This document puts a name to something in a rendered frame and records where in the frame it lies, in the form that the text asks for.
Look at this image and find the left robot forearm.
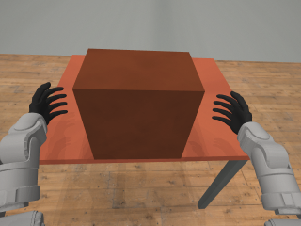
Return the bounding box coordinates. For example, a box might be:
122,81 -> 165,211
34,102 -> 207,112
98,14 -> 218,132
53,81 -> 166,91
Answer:
0,112 -> 48,218

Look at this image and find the right robot hand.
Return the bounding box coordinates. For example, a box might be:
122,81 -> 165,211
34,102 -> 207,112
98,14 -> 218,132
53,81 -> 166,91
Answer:
212,91 -> 252,135

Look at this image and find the robot left upper arm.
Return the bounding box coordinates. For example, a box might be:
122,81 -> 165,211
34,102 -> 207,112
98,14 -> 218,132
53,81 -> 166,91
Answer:
0,210 -> 45,226

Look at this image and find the carton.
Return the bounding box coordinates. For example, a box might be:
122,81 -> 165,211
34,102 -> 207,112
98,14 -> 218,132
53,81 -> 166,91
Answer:
72,48 -> 205,160

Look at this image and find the left robot hand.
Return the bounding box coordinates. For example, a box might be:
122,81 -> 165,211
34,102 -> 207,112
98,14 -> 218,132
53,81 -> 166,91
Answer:
28,82 -> 68,125

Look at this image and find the right robot forearm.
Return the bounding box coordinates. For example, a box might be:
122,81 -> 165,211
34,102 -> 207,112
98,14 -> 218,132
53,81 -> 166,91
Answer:
237,121 -> 301,219

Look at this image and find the table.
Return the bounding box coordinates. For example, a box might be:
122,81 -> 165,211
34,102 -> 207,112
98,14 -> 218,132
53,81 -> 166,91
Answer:
39,55 -> 250,209

